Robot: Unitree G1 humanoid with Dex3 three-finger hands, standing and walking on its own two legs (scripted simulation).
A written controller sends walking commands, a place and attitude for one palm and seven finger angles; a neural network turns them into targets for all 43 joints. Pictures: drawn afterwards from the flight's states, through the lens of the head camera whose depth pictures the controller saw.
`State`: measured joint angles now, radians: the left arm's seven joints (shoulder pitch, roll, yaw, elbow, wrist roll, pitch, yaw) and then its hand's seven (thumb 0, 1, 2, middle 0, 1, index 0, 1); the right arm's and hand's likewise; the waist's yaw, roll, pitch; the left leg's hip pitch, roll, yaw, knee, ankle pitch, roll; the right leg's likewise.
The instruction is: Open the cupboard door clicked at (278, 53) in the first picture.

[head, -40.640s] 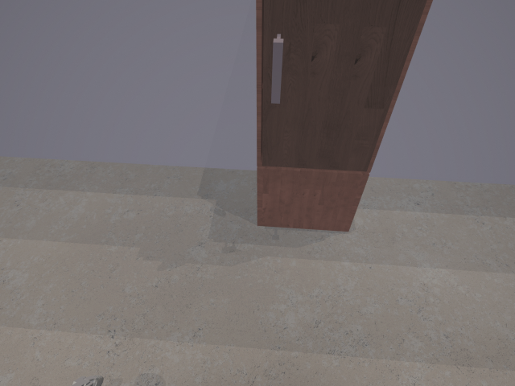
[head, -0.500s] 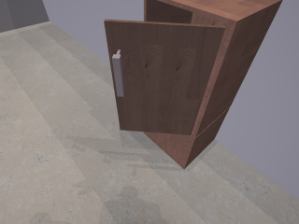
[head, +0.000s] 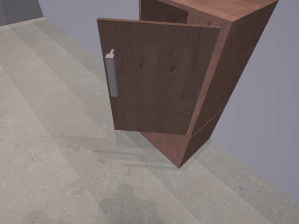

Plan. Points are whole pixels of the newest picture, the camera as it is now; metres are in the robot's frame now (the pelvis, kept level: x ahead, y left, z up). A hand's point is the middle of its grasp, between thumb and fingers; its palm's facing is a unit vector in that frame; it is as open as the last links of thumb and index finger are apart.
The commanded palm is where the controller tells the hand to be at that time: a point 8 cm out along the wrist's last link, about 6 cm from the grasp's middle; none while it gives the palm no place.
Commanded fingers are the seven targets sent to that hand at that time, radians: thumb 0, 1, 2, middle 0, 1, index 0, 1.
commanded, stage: come to a stop and stand still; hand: left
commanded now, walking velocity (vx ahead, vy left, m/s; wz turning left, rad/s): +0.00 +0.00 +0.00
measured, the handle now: (113, 73) +0.63 +0.18 +0.06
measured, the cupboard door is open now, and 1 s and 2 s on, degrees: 43 43 43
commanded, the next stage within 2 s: look again from close up in 0.12 s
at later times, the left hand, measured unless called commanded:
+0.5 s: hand out of the picture +0.00 +0.17 -0.18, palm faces +0.02 -0.99 -0.17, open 7.3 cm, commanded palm none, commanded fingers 0.00 0.90 0.90 -0.20 -0.30 -0.20 -0.30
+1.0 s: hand out of the picture +0.00 +0.16 -0.18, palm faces +0.03 -0.99 -0.16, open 7.3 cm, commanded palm none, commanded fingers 0.00 0.90 0.90 -0.20 -0.30 -0.20 -0.30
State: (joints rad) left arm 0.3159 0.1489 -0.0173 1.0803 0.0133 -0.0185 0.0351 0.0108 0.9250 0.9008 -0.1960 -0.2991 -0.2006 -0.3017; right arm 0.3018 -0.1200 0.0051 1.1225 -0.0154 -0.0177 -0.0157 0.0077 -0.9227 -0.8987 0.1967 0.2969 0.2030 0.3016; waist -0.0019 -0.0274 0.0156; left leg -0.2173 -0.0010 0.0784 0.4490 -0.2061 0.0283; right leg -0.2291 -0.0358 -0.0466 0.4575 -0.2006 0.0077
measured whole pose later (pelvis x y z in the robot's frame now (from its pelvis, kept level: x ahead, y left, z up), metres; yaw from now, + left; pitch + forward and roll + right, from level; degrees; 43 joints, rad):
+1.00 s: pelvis +0.03 +0.00 +0.00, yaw +0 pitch -1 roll +1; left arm 0.37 0.14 0.00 1.09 0.02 -0.01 0.02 0.00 0.91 0.90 -0.19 -0.30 -0.20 -0.30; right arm 0.33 -0.12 0.00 1.14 -0.02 -0.01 -0.01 0.00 -0.91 -0.90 0.20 0.30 0.20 0.30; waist 0.01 -0.03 0.00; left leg -0.18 0.00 0.09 0.45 -0.26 0.03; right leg -0.21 -0.04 -0.04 0.50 -0.28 -0.01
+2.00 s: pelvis -0.01 -0.01 +0.00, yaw +1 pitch -3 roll +0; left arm 0.18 0.31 0.00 0.92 0.02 0.00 0.00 0.00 0.91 0.90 -0.20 -0.30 -0.20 -0.30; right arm 0.16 -0.31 -0.03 0.94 -0.03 -0.01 0.01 0.00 -0.91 -0.90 0.20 0.30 0.20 0.30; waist -0.01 -0.01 -0.01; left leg -0.23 0.01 0.08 0.50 -0.23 0.03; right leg -0.23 -0.04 -0.07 0.51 -0.23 0.00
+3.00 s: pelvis -0.01 +0.02 +0.00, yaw +1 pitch -2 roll +0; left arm 0.29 0.20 -0.01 1.09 0.02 -0.01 0.03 0.00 0.91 0.90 -0.20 -0.30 -0.20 -0.30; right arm 0.21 -0.18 -0.01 1.12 -0.01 -0.01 0.00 0.00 -0.91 -0.90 0.20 0.30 0.20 0.30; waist 0.00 -0.03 0.03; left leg -0.20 -0.03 0.09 0.40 -0.17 0.06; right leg -0.20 -0.06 -0.04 0.40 -0.16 0.03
